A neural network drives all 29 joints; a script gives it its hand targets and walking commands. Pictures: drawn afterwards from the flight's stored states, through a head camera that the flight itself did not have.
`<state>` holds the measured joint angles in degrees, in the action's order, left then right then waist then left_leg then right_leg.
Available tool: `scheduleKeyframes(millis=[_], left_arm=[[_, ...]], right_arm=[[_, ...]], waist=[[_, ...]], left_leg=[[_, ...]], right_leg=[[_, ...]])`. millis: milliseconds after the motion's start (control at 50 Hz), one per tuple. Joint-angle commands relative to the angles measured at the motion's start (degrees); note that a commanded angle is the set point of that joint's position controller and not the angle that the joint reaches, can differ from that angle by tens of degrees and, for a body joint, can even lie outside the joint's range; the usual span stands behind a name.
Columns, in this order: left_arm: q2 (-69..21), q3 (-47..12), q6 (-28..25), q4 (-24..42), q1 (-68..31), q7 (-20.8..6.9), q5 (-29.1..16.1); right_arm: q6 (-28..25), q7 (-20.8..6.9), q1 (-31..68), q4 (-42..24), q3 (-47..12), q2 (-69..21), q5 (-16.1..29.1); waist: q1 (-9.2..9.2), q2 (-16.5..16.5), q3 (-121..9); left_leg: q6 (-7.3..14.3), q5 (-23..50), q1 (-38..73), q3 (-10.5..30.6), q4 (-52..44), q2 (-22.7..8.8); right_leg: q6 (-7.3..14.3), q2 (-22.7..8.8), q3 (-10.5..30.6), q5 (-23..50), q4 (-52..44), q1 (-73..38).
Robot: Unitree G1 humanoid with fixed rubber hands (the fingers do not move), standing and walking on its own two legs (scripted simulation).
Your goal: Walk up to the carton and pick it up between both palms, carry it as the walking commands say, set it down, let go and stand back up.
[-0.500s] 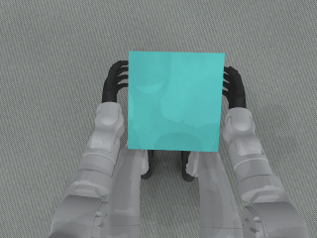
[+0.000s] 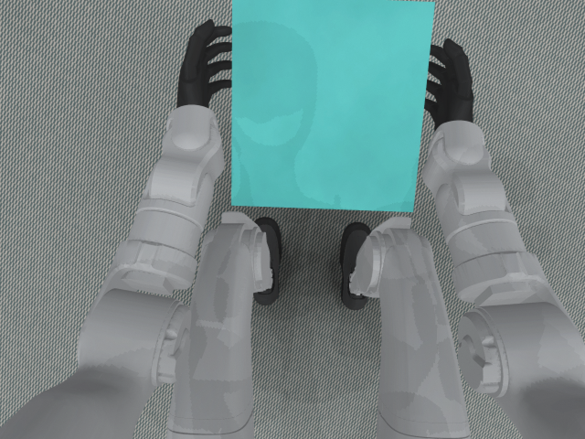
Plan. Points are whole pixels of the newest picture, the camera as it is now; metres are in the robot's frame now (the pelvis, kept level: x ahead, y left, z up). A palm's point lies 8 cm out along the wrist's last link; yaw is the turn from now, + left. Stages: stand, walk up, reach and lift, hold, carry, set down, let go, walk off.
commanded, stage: set down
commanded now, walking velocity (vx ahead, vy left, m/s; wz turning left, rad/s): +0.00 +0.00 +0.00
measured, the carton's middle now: (318, 120) +0.47 +0.00 -0.24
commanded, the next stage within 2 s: none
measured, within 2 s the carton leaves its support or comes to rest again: neither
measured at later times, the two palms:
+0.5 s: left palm (213, 78) +0.52 +0.14 -0.23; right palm (423, 103) +0.49 -0.15 -0.24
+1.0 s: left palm (223, 75) +0.54 +0.14 -0.31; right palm (405, 93) +0.53 -0.14 -0.32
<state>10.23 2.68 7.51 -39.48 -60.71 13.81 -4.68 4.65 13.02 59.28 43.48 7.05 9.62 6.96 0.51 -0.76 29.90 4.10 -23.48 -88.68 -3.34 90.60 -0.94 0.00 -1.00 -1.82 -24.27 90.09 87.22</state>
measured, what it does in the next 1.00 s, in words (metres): lowers itself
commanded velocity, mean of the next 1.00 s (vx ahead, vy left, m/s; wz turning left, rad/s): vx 0.00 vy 0.00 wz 0.00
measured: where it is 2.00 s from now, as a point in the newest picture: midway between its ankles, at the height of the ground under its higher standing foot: (309, 279)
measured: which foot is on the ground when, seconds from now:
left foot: down 0.00-1.00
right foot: down 0.00-1.00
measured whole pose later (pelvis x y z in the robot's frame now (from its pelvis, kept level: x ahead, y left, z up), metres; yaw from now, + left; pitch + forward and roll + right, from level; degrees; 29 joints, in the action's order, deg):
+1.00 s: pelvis +0.01 +0.00 -0.15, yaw -1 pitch +27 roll -2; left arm 16.6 3.8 8.4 -58.2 -81.7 9.3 -5.8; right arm 8.1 12.5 79.7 59.2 7.0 12.7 7.0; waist 0.5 -0.8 30.1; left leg 4.7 -28.6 -117.1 -3.3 118.8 -2.0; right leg 0.0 -0.3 -1.9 -29.4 118.2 115.6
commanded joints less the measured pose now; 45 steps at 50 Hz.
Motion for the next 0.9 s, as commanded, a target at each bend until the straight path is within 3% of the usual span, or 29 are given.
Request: scheduleKeyframes(millis=[0, 20, 40, 60, 100, 120, 140, 160, 180, 220, 260, 320, 360, 420, 460, 500, 520, 560, 580, 600, 620, 660, 740, 760, 780, 820, 840, 860, 880], left_arm=[[-16.24, -13.71, -4.19, 1.45, -33.22, -3.57, -8.65], [-18.16, -12.3, -3.91, 0.34, -33.08, -4.07, -8.01], [-18.89, -12.1, -3.32, -0.72, -36.15, -4.64, -7.86], [-19.89, -12.72, -3.37, -1.17, -36.57, -4.98, -8.35], [-20.85, -13.47, -3.54, -0.09, -41.75, -5.48, -8.42], [-20.99, -13.38, -3.36, 1.15, -41.6, -5.48, -8.69], [-22.41, -15.18, -3.28, 2.12, -43.59, -5.12, -9.4], [-23.04, -16.85, -3.35, 1.56, -41.54, -5.03, -9.91], [-21.74, -15.79, -3.49, 2.33, -44.44, -4.52, -10.02], [-20.48, -18.16, -3.41, 6.95, -46.88, -4.16, -11.42], [-19.68, -19.09, -3.16, 4.4, -46.37, -4.06, -12.33], [-20.58, -18.74, -3.11, -0.75, -45.68, -4.97, -11.45], [-20.94, -17.42, -3.64, -1.45, -47.72, -5.6, -10.44], [-21.98, -17.53, -4.22, -0.37, -49.88, -7.1, -10.35], [-25.31, -16.68, -3.86, -8.04, -48.43, -8.83, -8.97], [-28.26, -13.68, -3.83, -10.04, -46.45, -10.02, -6.58], [-29.6, -13.87, -4.14, -10.16, -47.26, -10.65, -5.78], [-32.78, -14.26, -4.38, -7.18, -48.66, -11.81, -6.84], [-33.62, -14.4, -3.97, -8.93, -48.27, -12.29, -6.08], [-33.32, -14.0, -4.1, -8.96, -49.67, -12.8, -5.25], [-34.08, -15.97, -4.24, -4.11, -53.46, -13.14, -7.05], [-34.82, -17.39, -3.97, -2.63, -55.43, -13.22, -7.97], [-34.2, -16.35, -3.37, -4.51, -55.56, -13.13, -7.8], [-33.11, -16.71, -3.27, -4.44, -56.07, -13.34, -8.8], [-32.16, -16.56, -3.23, -3.42, -57.89, -13.62, -8.32], [-33.75, -13.84, -2.41, -10.29, -56.25, -14.98, -6.65], [-36.08, -13.17, -2.2, -9.87, -57.67, -15.95, -6.17], [-34.56, -14.55, -2.61, -6.16, -61.8, -16.31, -7.25], [-35.43, -13.72, -2.07, -9.55, -59.47, -16.78, -5.78]], right_arm=[[-2.95, -0.92, 27.05, -2.09, -9.53, -19.47, 3.38], [-3.01, -1.39, 31.24, -5.88, -11.0, -21.5, 4.06], [-2.8, -1.51, 34.68, -4.7, -9.11, -19.84, 2.59], [-2.89, -1.71, 35.42, -8.46, -10.0, -21.78, 3.18], [-2.78, -2.08, 38.08, -7.21, -9.39, -23.35, 3.25], [-2.85, -2.16, 39.86, -10.38, -10.36, -22.8, 4.04], [-3.28, -2.16, 40.06, -9.22, -9.02, -20.77, 3.31], [-3.1, -1.8, 39.94, -12.9, -10.14, -22.01, 4.12], [-3.01, -1.82, 42.23, -12.93, -11.73, -22.08, 4.73], [-2.72, -1.3, 43.72, -14.55, -10.8, -20.05, 5.84], [-2.62, -1.23, 44.68, -15.67, -11.96, -19.51, 6.81], [-1.89, -1.81, 43.42, -9.36, -10.56, -22.18, 6.02], [-2.37, -2.74, 45.53, -8.27, -9.96, -22.9, 5.33], [-2.38, -3.79, 46.08, -7.23, -10.08, -25.76, 4.46], [-2.51, -4.83, 46.61, -2.74, -9.66, -27.9, 3.61], [-2.91, -5.97, 47.15, -2.17, -9.23, -30.98, 1.31], [-2.82, -6.67, 46.76, -1.6, -9.82, -33.34, 1.84], [-3.71, -7.3, 54.06, -8.72, -12.42, -34.6, 3.91], [-4.02, -7.87, 54.71, -7.96, -12.98, -35.94, 4.76], [-3.2, -8.3, 52.84, -2.75, -11.88, -36.97, 4.17], [-3.54, -8.62, 56.89, -8.89, -13.22, -38.08, 4.49], [-3.84, -8.88, 58.77, -9.54, -14.08, -36.11, 5.92], [-3.6, -9.57, 64.48, -12.03, -17.97, -37.2, 9.27], [-3.11, -9.4, 63.12, -10.58, -16.73, -37.4, 8.96], [-2.62, -9.82, 63.01, -8.32, -16.35, -38.16, 9.08], [-1.81, -11.05, 61.03, -1.99, -13.7, -38.3, 6.71], [-1.62, -12.01, 62.28, -2.2, -13.15, -39.2, 6.15], [-1.41, -11.99, 63.12, -2.92, -12.55, -40.93, 6.16], [-1.51, -12.5, 63.51, -2.46, -12.19, -40.46, 6.04]], waist=[[-5.59, 3.67, -92.84], [-2.81, 1.87, -94.95], [-4.21, 2.64, -93.63], [-3.42, 2.55, -96.87], [-4.59, 3.35, -98.86], [-3.24, 2.58, -102.78], [-5.73, 4.87, -106.23], [-5.74, 3.9, -110.37], [-3.99, 3.8, -107.82], [-5.06, 5.98, -111.99], [-5.47, 3.88, -110.96], [-5.89, 4.28, -101.7], [-4.75, 5.04, -97.25], [-5.16, 4.05, -98.79], [-5.74, 3.95, -94.04], [-5.51, 2.05, -93.87], [-3.99, 2.56, -95.73], [-2.77, 0.74, -102.3], [-1.48, 2.37, -103.98], [-1.96, 3.21, -99.27], [-3.03, 1.02, -104.9], [-3.37, 3.76, -107.82], [0.93, 3.11, -107.37], [-1.48, 1.17, -104.83], [-0.52, 1.12, -102.96], [-1.94, 1.72, -93.67], [-1.26, 2.81, -91.93], [-2.73, 0.56, -94.53], [-1.42, 2.96, -92.52]], left_leg=[[-2.31, 0.05, 29.22, 7.86, -4.53, 6.26], [-2.01, 0.23, 29.46, 7.02, -3.89, 6.62], [-2.2, -2.56, 27.06, 7.15, -3.74, 6.66], [-2.15, -0.65, 27.5, 7.03, -2.74, 6.9], [-1.96, 1.06, 27.26, 7.8, -1.18, 6.72], [-1.95, 1.49, 31.28, 7.37, -1.02, 6.82], [-2.91, 2.21, 33.88, 7.59, 0.05, 6.53], [-2.61, 5.28, 37.55, 8.39, 0.9, 6.87], [-2.68, 5.44, 34.53, 7.38, 1.15, 6.96], [-2.89, 7.06, 37.4, 7.66, 2.31, 6.87], [-2.46, 8.0, 36.79, 7.48, 3.74, 6.8], [-2.24, 5.94, 32.39, 8.09, 4.06, 6.88], [-2.22, 5.55, 28.88, 8.11, 5.1, 6.6], [-2.39, 8.14, 25.4, 7.47, 7.44, 6.58], [-2.29, 6.66, 20.07, 7.05, 9.31, 6.53], [-2.47, 8.75, 19.54, 7.5, 10.0, 6.31], [-2.32, 8.73, 19.8, 7.4, 10.88, 6.29], [-2.13, 13.28, 20.68, 7.47, 12.29, 6.55], [-2.13, 13.47, 21.03, 7.16, 13.26, 6.35], [-2.38, 12.12, 18.47, 6.48, 14.48, 6.31], [-2.26, 15.12, 20.91, 7.35, 14.9, 6.86], [-2.91, 16.47, 21.84, 7.16, 16.79, 6.38], [-2.09, 14.03, 20.0, 5.67, 18.38, 6.55], [-1.84, 12.82, 19.4, 6.28, 18.13, 6.4], [-1.68, 11.37, 17.31, 6.32, 17.77, 6.17], [-1.72, 8.88, 12.9, 6.22, 18.99, 6.21], [-1.78, 7.34, 10.91, 5.68, 20.07, 6.28], [-1.72, 6.76, 11.44, 6.4, 19.4, 6.21], [-1.53, 5.64, 10.37, 5.52, 20.03, 5.98]], right_leg=[[1.23, 7.33, -0.21, 1.99, -2.75, -10.91], [0.87, 7.28, 0.07, 0.74, -2.63, -12.46], [1.32, 7.28, -0.2, -0.86, -1.68, -11.08], [0.92, 8.26, 0.1, 0.8, -0.62, -12.16], [1.07, 8.02, -0.13, 2.88, 1.54, -10.3], [1.04, 8.01, -0.66, 2.09, 2.2, -11.71], [1.47, 7.75, -1.33, 3.05, 3.18, -11.49], [1.08, 7.99, -1.97, 4.53, 4.28, -11.82], [0.8, 8.39, -1.55, 4.11, 4.68, -10.95], [1.11, 8.0, -1.3, 5.71, 5.5, -12.94], [0.84, 8.0, -2.07, 5.7, 6.38, -12.11], [0.83, 7.96, -2.22, 4.42, 7.36, -6.42], [1.06, 8.2, -1.12, 4.27, 7.86, -3.01], [0.62, 8.33, -0.98, 6.79, 9.37, -4.32], [0.85, 8.23, -0.24, 6.24, 9.62, -3.44], [0.37, 8.72, -0.72, 7.66, 10.98, -3.07], [0.1, 8.72, -0.7, 7.6, 12.07, -3.03], [0.24, 9.01, -0.72, 11.71, 14.16, -6.97], [0.36, 9.2, -0.61, 12.0, 14.42, -7.48], [0.24, 9.07, 0.2, 11.29, 14.68, -4.89], [0.08, 9.63, -0.62, 13.14, 16.88, -5.25], [0.3, 9.6, -0.59, 14.16, 18.3, -5.29], [0.14, 9.46, 0.23, 11.66, 19.25, -7.55], [0.19, 9.38, -0.65, 10.46, 19.47, -6.03], [0.13, 9.19, -0.64, 9.89, 19.98, -5.51], [0.12, 9.19, -0.3, 7.46, 20.46, -0.63], [0.23, 9.2, 0.13, 5.37, 21.23, 2.36], [0.29, 9.12, -0.91, 5.75, 21.69, 0.92], [0.65, 9.1, -0.51, 4.4, 21.65, 1.98]])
